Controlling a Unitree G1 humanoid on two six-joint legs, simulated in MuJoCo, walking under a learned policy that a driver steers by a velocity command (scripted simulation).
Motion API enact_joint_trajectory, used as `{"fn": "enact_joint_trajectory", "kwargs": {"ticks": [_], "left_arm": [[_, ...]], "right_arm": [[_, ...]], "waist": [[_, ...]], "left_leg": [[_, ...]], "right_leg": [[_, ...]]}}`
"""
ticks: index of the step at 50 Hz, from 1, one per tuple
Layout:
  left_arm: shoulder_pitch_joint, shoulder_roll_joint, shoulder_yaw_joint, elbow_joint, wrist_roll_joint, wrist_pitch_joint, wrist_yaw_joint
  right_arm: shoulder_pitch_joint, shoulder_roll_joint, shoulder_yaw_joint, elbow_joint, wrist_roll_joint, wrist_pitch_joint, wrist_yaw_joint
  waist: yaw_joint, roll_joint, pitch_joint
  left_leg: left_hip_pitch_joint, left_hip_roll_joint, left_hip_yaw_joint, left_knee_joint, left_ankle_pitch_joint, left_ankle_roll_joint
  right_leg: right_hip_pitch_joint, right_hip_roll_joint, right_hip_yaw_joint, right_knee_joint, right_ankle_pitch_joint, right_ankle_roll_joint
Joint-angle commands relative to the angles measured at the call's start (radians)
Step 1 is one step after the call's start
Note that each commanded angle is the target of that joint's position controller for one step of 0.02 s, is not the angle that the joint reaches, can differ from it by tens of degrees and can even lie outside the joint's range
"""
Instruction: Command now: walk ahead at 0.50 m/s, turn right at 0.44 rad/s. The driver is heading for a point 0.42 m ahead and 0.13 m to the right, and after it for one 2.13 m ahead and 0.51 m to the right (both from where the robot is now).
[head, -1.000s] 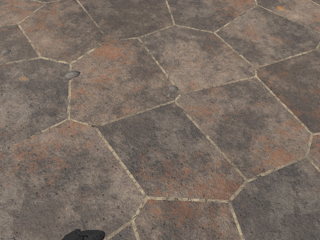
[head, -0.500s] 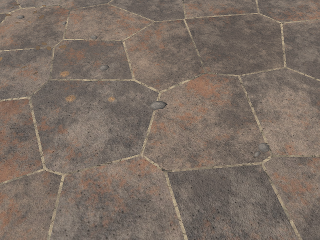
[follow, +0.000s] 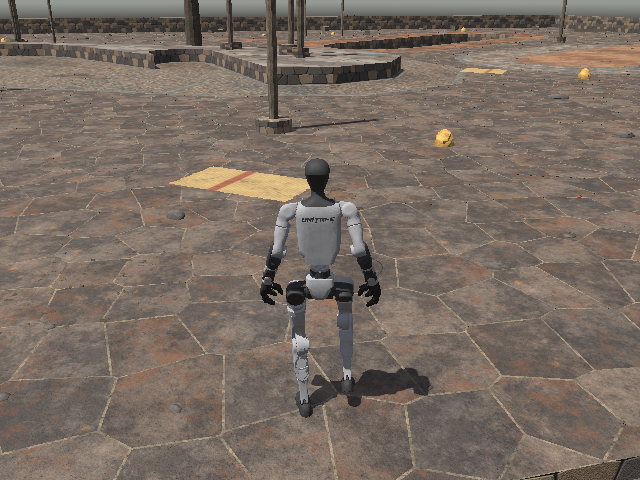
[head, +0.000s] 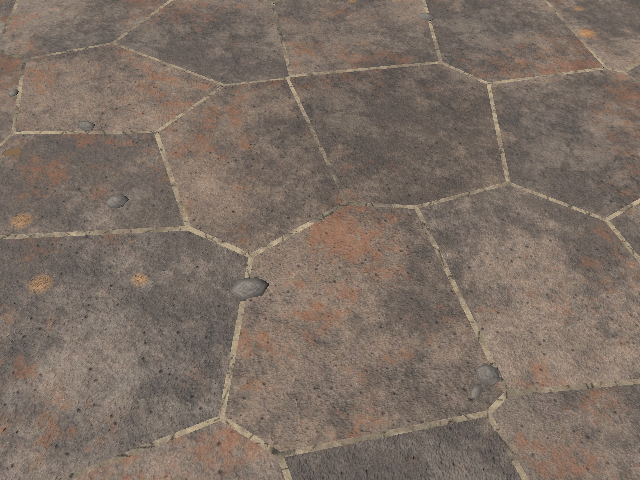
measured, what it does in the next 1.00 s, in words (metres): walks ahead, turning right: right foot, then left foot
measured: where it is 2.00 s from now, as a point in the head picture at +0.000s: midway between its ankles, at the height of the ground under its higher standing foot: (427, 284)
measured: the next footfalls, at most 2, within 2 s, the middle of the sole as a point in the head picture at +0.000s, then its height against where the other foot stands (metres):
right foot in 0.26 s outside the picture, level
left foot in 0.80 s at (359, 419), level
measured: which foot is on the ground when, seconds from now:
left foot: down 0.00-0.26, up 0.28-0.78, down 0.80-1.00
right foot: up 0.00-0.24, down 0.26-0.82, up 0.84-1.00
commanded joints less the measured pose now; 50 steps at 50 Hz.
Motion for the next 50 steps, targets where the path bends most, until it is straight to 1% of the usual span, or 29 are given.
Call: {"fn": "enact_joint_trajectory", "kwargs": {"ticks": [1, 5, 7, 9, 11, 12, 13, 14, 15, 16, 17, 18, 19, 20, 21, 24, 27, 30, 35, 38, 39, 40, 41, 42, 43, 44, 45, 47, 50], "left_arm": [[-0.033, 0.001, -0.002, -0.068, 0.004, 0.0, -0.014], [-0.178, -0.01, -0.016, -0.119, 0.003, -0.006, -0.033], [-0.231, 0.0, -0.017, -0.141, 0.006, -0.006, -0.039], [-0.251, 0.01, -0.014, -0.158, 0.01, -0.006, -0.039], [-0.204, 0.027, -0.004, -0.154, 0.013, -0.006, -0.031], [-0.127, 0.043, 0.006, -0.136, 0.013, -0.009, -0.024], [0.011, 0.065, 0.021, -0.096, 0.019, -0.02, -0.014], [0.167, 0.146, 0.051, -0.052, 0.029, -0.026, 0.004], [0.13, 0.276, 0.082, -0.066, 0.012, -0.023, 0.015], [0.166, 0.259, 0.08, -0.083, -0.019, -0.013, 0.019], [0.12, 0.23, 0.072, -0.065, -0.019, -0.01, 0.029], [0.083, 0.176, 0.057, -0.057, -0.022, -0.013, 0.033], [0.04, 0.143, 0.047, -0.06, -0.025, -0.02, 0.035], [0.008, 0.113, 0.036, -0.067, -0.031, -0.026, 0.036], [0.002, 0.104, 0.031, -0.07, -0.034, -0.036, 0.033], [0.039, 0.136, 0.038, -0.057, -0.032, -0.055, 0.027], [0.1, 0.14, 0.039, -0.042, -0.032, -0.055, 0.027], [0.156, 0.145, 0.041, -0.031, -0.033, -0.055, 0.028], [0.209, 0.163, 0.044, -0.027, -0.018, -0.051, 0.04], [0.152, 0.174, 0.043, -0.035, -0.016, -0.057, 0.047], [0.138, 0.176, 0.041, -0.032, -0.017, -0.062, 0.044], [0.143, 0.157, 0.033, -0.022, -0.019, -0.068, 0.039], [0.165, 0.09, 0.013, -0.046, -0.019, -0.075, 0.035], [0.317, 0.044, 0.008, -0.047, -0.045, -0.073, 0.031], [0.26, 0.108, 0.01, -0.022, -0.005, -0.064, 0.038], [0.162, 0.114, 0.01, -0.038, 0.002, -0.064, 0.028], [0.093, 0.108, 0.005, -0.054, 0.008, -0.066, 0.022], [0.066, 0.092, -0.002, -0.067, 0.022, -0.054, 0.013], [0.039, 0.065, -0.017, -0.079, 0.022, -0.045, 0.008]], "right_arm": [[-0.018, -0.085, -0.018, -0.042, -0.001, -0.023, -0.003], [0.014, -0.116, -0.026, -0.016, -0.003, -0.019, -0.007], [0.046, -0.131, -0.031, 0.005, -0.002, -0.011, -0.011], [0.065, -0.15, -0.035, 0.022, -0.003, 0.001, -0.015], [0.06, -0.185, -0.042, 0.03, -0.006, 0.013, -0.02], [0.055, -0.205, -0.047, 0.033, -0.007, 0.024, -0.022], [0.044, -0.216, -0.048, 0.029, -0.003, 0.033, -0.021], [0.045, -0.189, -0.039, 0.005, -0.005, 0.032, -0.019], [0.076, -0.067, -0.013, -0.074, 0.004, 0.027, 0.003], [-0.053, -0.14, -0.025, -0.1, -0.007, 0.017, 0.007], [-0.117, -0.128, -0.02, -0.123, 0.007, 0.004, 0.012], [-0.105, -0.119, -0.013, -0.113, 0.007, -0.007, 0.009], [-0.096, -0.117, -0.014, -0.105, -0.005, -0.002, 0.007], [-0.064, -0.116, -0.013, -0.099, -0.021, 0.016, 0.008], [-0.051, -0.114, -0.013, -0.095, -0.029, 0.035, 0.01], [-0.09, -0.091, -0.008, -0.111, -0.031, 0.064, 0.018], [-0.221, -0.093, -0.005, -0.149, -0.028, 0.067, 0.02], [-0.325, -0.091, 0.0, -0.176, -0.022, 0.062, 0.024], [-0.441, -0.101, 0.007, -0.224, -0.01, 0.042, 0.031], [-0.319, -0.128, -0.003, -0.192, -0.009, 0.029, 0.025], [-0.214, -0.145, -0.013, -0.157, -0.012, 0.022, 0.016], [-0.082, -0.171, -0.025, -0.118, -0.021, 0.01, 0.006], [0.084, -0.238, -0.039, -0.109, -0.039, 0.005, -0.01], [0.086, -0.333, -0.065, -0.082, -0.042, 0.016, -0.005], [0.014, -0.237, -0.05, -0.09, -0.01, 0.026, 0.007], [-0.067, -0.171, -0.036, -0.101, 0.002, 0.029, 0.013], [-0.095, -0.136, -0.026, -0.095, -0.001, 0.027, 0.019], [-0.083, -0.12, -0.018, -0.066, 0.006, 0.018, 0.022], [-0.019, -0.142, -0.026, -0.026, 0.018, 0.006, 0.024]], "waist": [[0.022, 0.117, 0.056], [-0.012, 0.121, 0.086], [-0.028, 0.11, 0.1], [-0.03, 0.108, 0.096], [-0.003, 0.133, 0.046], [0.033, 0.137, -0.005], [0.098, 0.111, -0.087], [0.161, 0.022, -0.194], [0.081, -0.237, -0.261], [0.144, -0.061, -0.3], [0.117, -0.019, -0.159], [0.071, 0.037, -0.073], [0.029, 0.058, -0.034], [-0.005, 0.046, -0.036], [-0.018, 0.038, -0.045], [-0.02, 0.033, -0.026], [0.023, 0.006, 0.019], [0.067, -0.012, 0.024], [0.105, -0.026, 0.032], [0.04, -0.044, 0.013], [-0.008, -0.026, -0.029], [-0.07, 0.021, -0.107], [-0.121, 0.123, -0.251], [-0.031, 0.391, -0.295], [-0.017, 0.198, -0.165], [-0.006, 0.106, -0.054], [-0.001, 0.063, -0.018], [0.023, 0.123, -0.009], [0.029, 0.136, -0.025]], "left_leg": [[-0.012, 0.265, -0.106, -0.177, 0.273, 0.106], [0.014, 0.265, -0.011, -0.173, 0.306, 0.085], [0.076, 0.282, 0.015, -0.152, 0.36, 0.076], [0.151, 0.294, 0.045, -0.088, 0.512, 0.063], [0.206, 0.298, 0.076, 0.062, 0.836, 0.05], [0.214, 0.297, 0.087, 0.204, 0.937, 0.047], [0.154, 0.281, 0.103, 0.415, 0.875, 0.031], [-0.046, 0.251, 0.104, 0.705, 0.587, -0.002], [-0.506, 0.038, 0.051, 1.078, -0.312, -0.069], [-0.619, 0.016, -0.182, 1.154, -0.303, -0.066], [-0.673, 0.072, -0.205, 1.122, -0.19, -0.054], [-0.625, 0.107, -0.2, 1.022, -0.12, -0.049], [-0.567, 0.128, -0.205, 0.954, -0.107, -0.054], [-0.501, 0.136, -0.209, 0.915, -0.103, -0.067], [-0.465, 0.136, -0.207, 0.886, -0.108, -0.078], [-0.484, 0.13, -0.184, 0.782, -0.056, -0.103], [-0.56, 0.126, -0.182, 0.632, 0.067, -0.118], [-0.582, 0.103, -0.187, 0.494, 0.166, -0.118], [-0.543, 0.051, -0.191, 0.335, 0.17, -0.097], [-0.312, 0.018, -0.181, 0.235, 0.109, -0.049], [-0.171, -0.011, -0.16, 0.199, 0.086, -0.028], [0.004, 0.019, -0.174, 0.162, 0.09, 0.004], [0.21, 0.244, -0.436, 0.141, -0.099, 0.062], [0.357, 0.432, -0.947, -0.018, -0.135, 0.203], [0.259, 0.397, -0.98, -0.047, -0.256, 0.205], [0.141, 0.352, -0.807, -0.049, -0.219, 0.194], [0.07, 0.296, -0.689, -0.058, -0.089, 0.176], [0.004, 0.212, -0.555, -0.071, 0.135, 0.153], [-0.015, 0.183, -0.494, -0.083, 0.303, 0.181]], "right_leg": [[-0.088, -0.033, 0.013, -0.066, 0.119, 0.012], [-0.03, -0.02, -0.053, -0.305, 0.224, -0.013], [-0.017, -0.008, -0.09, -0.376, 0.188, -0.039], [0.009, 0.023, -0.127, -0.427, 0.112, -0.071], [0.104, 0.092, -0.17, -0.446, -0.007, -0.112], [0.19, 0.133, -0.177, -0.464, -0.062, -0.137], [0.37, 0.17, -0.165, -0.539, -0.04, -0.165], [0.631, 0.061, 0.017, -0.588, -0.115, -0.211], [0.916, -0.237, 0.569, -0.677, -0.113, -0.37], [0.93, -0.263, 0.742, -0.791, -0.066, -0.379], [0.83, -0.246, 0.572, -0.797, 0.038, -0.352], [0.692, -0.205, 0.469, -0.802, 0.174, -0.312], [0.596, -0.15, 0.386, -0.81, 0.267, -0.276], [0.529, -0.114, 0.329, -0.826, 0.325, -0.262], [0.493, -0.093, 0.301, -0.836, 0.364, -0.26], [0.443, -0.05, 0.26, -0.869, 0.364, -0.259], [0.462, -0.029, 0.272, -0.892, 0.295, -0.236], [0.524, -0.022, 0.29, -0.869, 0.3, -0.213], [0.608, -0.046, 0.349, -0.785, 0.414, -0.198], [0.569, -0.06, 0.353, -0.721, 0.517, -0.146], [0.555, -0.034, 0.33, -0.616, 0.621, -0.126], [0.518, 0.024, 0.264, -0.432, 0.614, -0.105], [0.403, 0.08, 0.192, -0.139, 0.333, -0.081], [0.113, 0.257, 0.104, 0.113, -0.305, -0.039], [0.008, 0.182, 0.156, 0.182, -0.271, -0.054], [0.001, 0.135, 0.129, 0.164, -0.178, -0.05], [0.015, 0.097, 0.101, 0.111, -0.127, -0.044], [0.062, 0.054, 0.066, 0.025, -0.106, -0.018], [0.073, 0.045, 0.029, -0.057, -0.106, 0.021]]}}
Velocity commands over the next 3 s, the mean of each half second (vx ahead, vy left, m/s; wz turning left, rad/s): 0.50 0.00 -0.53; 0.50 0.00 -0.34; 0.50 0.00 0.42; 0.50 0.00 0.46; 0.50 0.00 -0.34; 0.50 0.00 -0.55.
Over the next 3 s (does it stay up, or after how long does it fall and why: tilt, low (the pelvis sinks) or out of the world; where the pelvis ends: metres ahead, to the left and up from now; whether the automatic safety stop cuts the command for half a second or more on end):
stays up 1.58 -0.29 -0.01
